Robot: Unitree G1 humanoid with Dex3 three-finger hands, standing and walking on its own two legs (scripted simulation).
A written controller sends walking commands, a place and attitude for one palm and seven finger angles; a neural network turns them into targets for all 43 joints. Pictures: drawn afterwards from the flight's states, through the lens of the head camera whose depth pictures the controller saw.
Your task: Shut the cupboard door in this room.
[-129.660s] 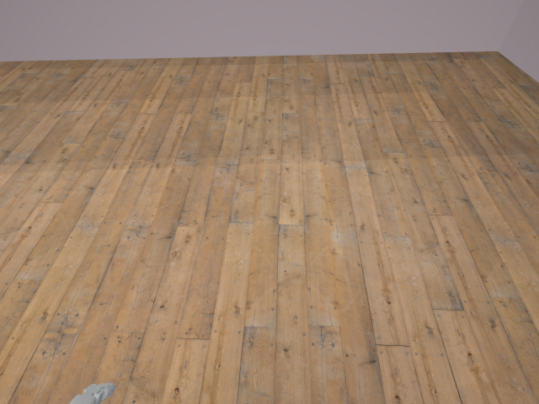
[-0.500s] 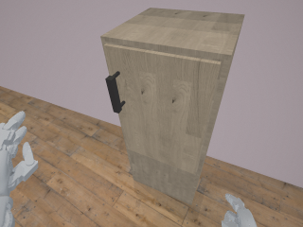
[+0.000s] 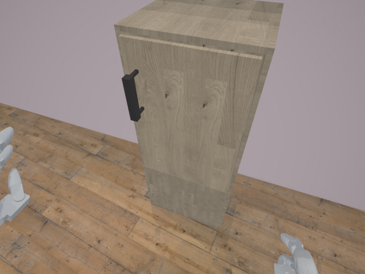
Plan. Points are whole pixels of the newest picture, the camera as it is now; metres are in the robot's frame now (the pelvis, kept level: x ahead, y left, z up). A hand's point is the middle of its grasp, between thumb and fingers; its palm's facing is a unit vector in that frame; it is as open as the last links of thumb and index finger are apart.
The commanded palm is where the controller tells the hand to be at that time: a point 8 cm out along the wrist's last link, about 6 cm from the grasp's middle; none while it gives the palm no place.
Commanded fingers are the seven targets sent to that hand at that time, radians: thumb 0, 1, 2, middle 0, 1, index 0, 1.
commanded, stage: step back with the hand held close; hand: left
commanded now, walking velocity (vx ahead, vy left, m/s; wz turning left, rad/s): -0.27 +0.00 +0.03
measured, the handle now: (135, 95) +0.61 +0.19 +0.07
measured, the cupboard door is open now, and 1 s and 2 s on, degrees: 0 0 0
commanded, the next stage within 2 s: stop stepping back and stand still in 0.66 s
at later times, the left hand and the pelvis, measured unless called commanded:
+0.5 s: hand out of the picture +0.09 +0.31 +0.17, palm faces +0.54 -0.73 -0.43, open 7.4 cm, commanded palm +0.01 +0.34 +0.18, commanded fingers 0.00 0.90 0.90 -0.20 -0.30 -0.20 -0.30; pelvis -0.09 +0.02 -0.02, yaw +8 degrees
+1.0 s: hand out of the picture -0.07 +0.36 +0.17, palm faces +0.50 -0.76 -0.42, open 7.4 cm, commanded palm -0.12 +0.38 +0.18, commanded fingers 0.00 0.90 0.90 -0.20 -0.30 -0.20 -0.30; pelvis -0.23 +0.07 -0.02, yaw +5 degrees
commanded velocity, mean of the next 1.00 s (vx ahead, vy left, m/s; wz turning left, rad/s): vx -0.20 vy -0.03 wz -0.08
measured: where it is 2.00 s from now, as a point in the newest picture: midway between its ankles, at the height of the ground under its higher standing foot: outside the picture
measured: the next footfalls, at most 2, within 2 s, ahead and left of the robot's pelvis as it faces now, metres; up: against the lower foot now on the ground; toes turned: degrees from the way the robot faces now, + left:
right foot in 0.62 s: -0.11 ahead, -0.12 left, +0.00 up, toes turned +12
right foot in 0.96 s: -0.17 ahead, -0.07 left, +0.00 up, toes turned +6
